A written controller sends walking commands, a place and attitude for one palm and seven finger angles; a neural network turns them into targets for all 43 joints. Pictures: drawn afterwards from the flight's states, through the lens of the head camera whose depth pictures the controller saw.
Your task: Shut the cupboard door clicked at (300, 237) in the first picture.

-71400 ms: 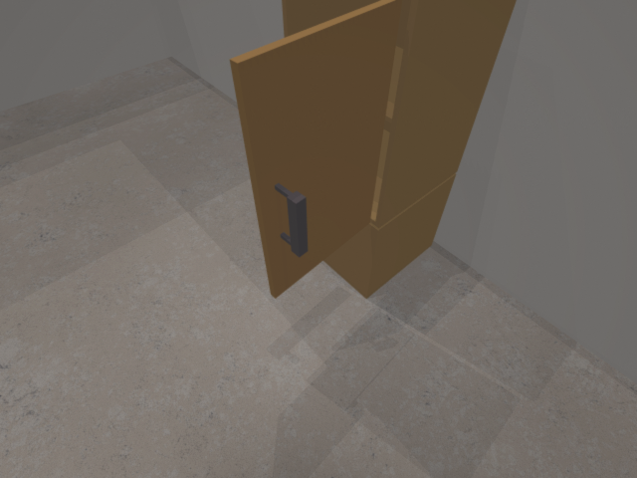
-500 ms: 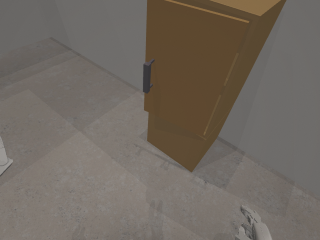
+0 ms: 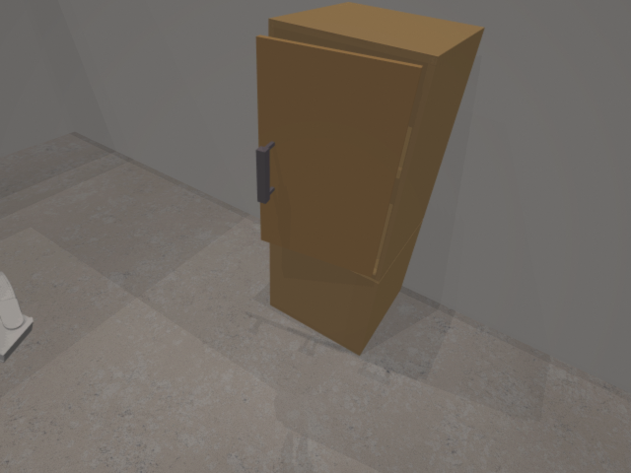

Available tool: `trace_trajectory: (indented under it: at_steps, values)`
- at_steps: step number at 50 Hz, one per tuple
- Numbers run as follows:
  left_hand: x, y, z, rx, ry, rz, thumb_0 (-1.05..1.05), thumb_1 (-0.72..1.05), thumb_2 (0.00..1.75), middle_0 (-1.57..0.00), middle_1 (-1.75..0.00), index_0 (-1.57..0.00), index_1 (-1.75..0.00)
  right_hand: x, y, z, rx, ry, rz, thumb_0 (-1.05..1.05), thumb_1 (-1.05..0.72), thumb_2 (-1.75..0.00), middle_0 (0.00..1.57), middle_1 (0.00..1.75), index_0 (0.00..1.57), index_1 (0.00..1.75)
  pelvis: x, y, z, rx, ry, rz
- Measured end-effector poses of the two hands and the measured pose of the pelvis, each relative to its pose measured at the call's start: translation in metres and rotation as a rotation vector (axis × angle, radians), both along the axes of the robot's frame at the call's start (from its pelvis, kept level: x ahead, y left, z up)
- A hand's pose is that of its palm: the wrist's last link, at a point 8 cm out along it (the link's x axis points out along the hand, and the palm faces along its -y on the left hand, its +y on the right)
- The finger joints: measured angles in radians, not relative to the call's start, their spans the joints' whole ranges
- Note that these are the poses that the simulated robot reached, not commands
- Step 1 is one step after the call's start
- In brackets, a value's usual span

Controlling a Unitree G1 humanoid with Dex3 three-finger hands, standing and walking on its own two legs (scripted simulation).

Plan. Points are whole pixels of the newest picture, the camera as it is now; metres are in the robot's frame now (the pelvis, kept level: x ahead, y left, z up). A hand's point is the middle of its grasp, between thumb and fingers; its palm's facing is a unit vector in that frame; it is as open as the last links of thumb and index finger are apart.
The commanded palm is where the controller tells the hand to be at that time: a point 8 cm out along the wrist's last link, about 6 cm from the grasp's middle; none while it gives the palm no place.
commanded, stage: stop stepping back and stand still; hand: left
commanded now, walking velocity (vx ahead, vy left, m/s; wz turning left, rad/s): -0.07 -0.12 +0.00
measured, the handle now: (267, 172) +0.87 +0.15 -0.05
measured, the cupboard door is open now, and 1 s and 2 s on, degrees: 10 10 10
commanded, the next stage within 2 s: let the arm hang, fingers relaxed in 0.36 s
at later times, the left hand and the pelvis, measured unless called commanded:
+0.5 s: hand (31, 351) +0.19 +0.29 +0.14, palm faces +0.46 -0.82 -0.35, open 7.4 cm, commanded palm none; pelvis -0.03 +0.02 +0.01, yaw +0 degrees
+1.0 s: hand out of the picture -0.10 +0.21 -0.15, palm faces +0.01 -0.98 -0.17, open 7.3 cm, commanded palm none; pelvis -0.03 +0.02 +0.02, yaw +0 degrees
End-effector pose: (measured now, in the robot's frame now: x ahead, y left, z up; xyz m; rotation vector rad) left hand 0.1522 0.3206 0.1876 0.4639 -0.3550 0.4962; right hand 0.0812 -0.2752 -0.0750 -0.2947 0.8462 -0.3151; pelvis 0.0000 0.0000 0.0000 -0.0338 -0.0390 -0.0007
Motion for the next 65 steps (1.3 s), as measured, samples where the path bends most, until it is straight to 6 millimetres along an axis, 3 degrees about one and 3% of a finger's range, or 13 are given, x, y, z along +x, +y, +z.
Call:
trace_trajectory:
  at_steps: [5,10,16,20,24,27,30,34,39,45,50,55,65]
  values:
    - [0.006,-0.015,-0.002,-0.036,0.071,-0.061,0.02,0.89,0.9,-0.21,-0.3,-0.21,-0.3,-0.007,0.025,0.013,0.055,-0.042,0.03,0.02,-0.9,-0.9,0.2,0.3,0.2,0.3,-0.022,0.0,0.012,0.013,0.018,-0.02]
    - [-0.017,-0.041,0.019,0.083,0.132,-0.188,0.02,0.89,0.9,-0.21,-0.3,-0.21,-0.3,-0.001,0.047,0.02,0.125,-0.096,0.072,0.02,-0.9,-0.9,0.2,0.3,0.2,0.3,-0.032,-0.004,0.018,0.004,0.038,-0.005]
    - [-0.038,-0.012,0.019,0.091,0.094,-0.062,0.01,0.88,0.9,-0.22,-0.3,-0.22,-0.31,0.011,0.05,0.006,0.115,-0.077,0.098,0.02,-0.9,-0.9,0.21,0.3,0.21,0.3,-0.025,0.004,0.01,-0.015,0.003,-0.01]
    - [-0.03,0.011,-0.002,-0.038,0.042,0.032,0.01,0.89,0.9,-0.21,-0.3,-0.22,-0.3,0.021,0.049,0.001,0.078,-0.072,0.109,0.02,-0.9,-0.9,0.2,0.3,0.21,0.3,-0.02,0.015,0.003,-0.017,-0.027,0.004]
    - [-0.012,0.011,-0.018,-0.086,0.09,0.014,0.01,0.89,0.9,-0.21,-0.3,-0.21,-0.3,0.032,0.056,0.01,0.081,-0.109,0.137,0.02,-0.9,-0.9,0.2,0.3,0.2,0.3,-0.026,0.018,0.006,0.003,-0.012,0.003]
    - [0.01,0.002,-0.088,-0.149,0.432,-0.06,0.01,0.9,0.9,-0.2,-0.3,-0.2,-0.3,0.036,0.056,0.0,0.109,-0.074,0.184,0.01,-0.9,-0.9,0.2,0.3,0.2,0.3,-0.035,0.021,0.004,0.006,0.011,-0.008]
    - [-0.004,-0.023,-0.186,-0.265,0.867,-0.112,0.0,0.9,0.9,-0.2,-0.3,-0.2,-0.3,0.027,0.053,-0.012,0.137,-0.025,0.163,0.01,-0.9,-0.9,0.2,0.3,0.2,0.3,-0.042,0.022,0.001,0.021,0.012,-0.018]
    - [-0.085,-0.07,-0.281,-0.455,1.334,-0.132,0.01,0.91,0.9,-0.2,-0.3,-0.2,-0.3,-0.008,0.044,-0.021,0.151,0.114,0.105,0.01,-0.9,-0.9,0.2,0.3,0.2,0.3,-0.04,0.017,0.007,0.022,0.016,-0.01]
    - [-0.178,-0.084,-0.33,-0.65,1.633,0.002,0.01,0.98,0.9,-0.21,-0.3,-0.21,-0.3,-0.071,0.034,-0.028,0.109,0.365,0.018,0.01,-0.9,-0.9,0.2,0.3,0.2,0.3,-0.031,0.016,0.008,-0.015,0.024,-0.003]
    - [-0.237,-0.078,-0.326,-0.719,1.813,0.104,0.01,0.95,0.9,-0.21,-0.3,-0.21,-0.3,-0.129,0.042,-0.025,0.114,0.594,-0.046,0.01,-0.9,-0.9,0.2,0.3,0.2,0.3,-0.028,0.019,0.019,0.004,0.028,-0.002]
    - [-0.251,-0.065,-0.311,-0.684,1.854,0.156,0.01,0.93,0.9,-0.2,-0.3,-0.2,-0.3,-0.137,0.05,-0.03,0.158,0.615,-0.067,0.01,-0.9,-0.9,0.2,0.3,0.2,0.3,-0.028,0.02,0.024,0.015,0.03,-0.008]
    - [-0.235,-0.05,-0.302,-0.619,1.803,0.18,0.01,0.91,0.9,-0.2,-0.3,-0.2,-0.3,-0.12,0.05,-0.038,0.19,0.553,-0.054,0.01,-0.9,-0.9,0.2,0.3,0.2,0.3,-0.029,0.018,0.025,0.02,0.019,-0.011]
    - [-0.162,-0.043,-0.292,-0.518,1.614,0.121,0.0,0.91,0.9,-0.2,-0.3,-0.2,-0.3,-0.068,0.027,-0.038,0.182,0.402,-0.012,0.01,-0.9,-0.9,0.2,0.3,0.2,0.3,-0.027,0.008,0.026,0.028,0.003,-0.016]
